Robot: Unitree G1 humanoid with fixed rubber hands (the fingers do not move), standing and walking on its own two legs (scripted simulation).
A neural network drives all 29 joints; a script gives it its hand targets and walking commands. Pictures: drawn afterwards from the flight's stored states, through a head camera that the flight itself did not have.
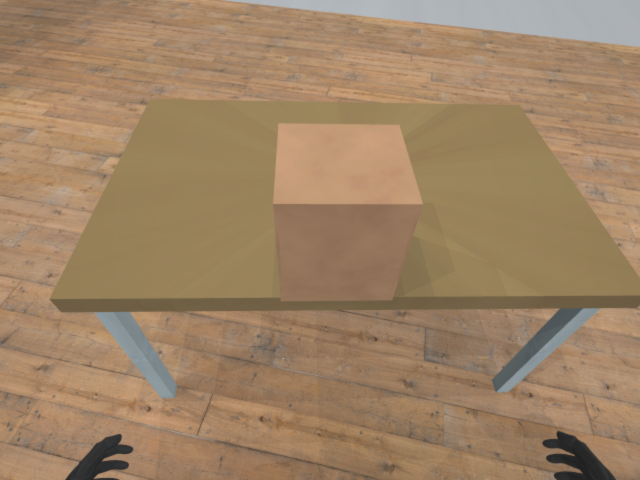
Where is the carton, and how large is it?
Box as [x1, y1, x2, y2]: [273, 123, 422, 300]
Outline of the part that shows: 279,123 273,209 281,300 391,299 422,205 399,125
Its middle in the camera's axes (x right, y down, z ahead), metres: +0.03 -0.04 +0.70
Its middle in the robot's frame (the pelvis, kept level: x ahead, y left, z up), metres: +0.56 +0.00 -0.03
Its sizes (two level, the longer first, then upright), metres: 0.210 0.200 0.250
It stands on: a table, 0.61 m high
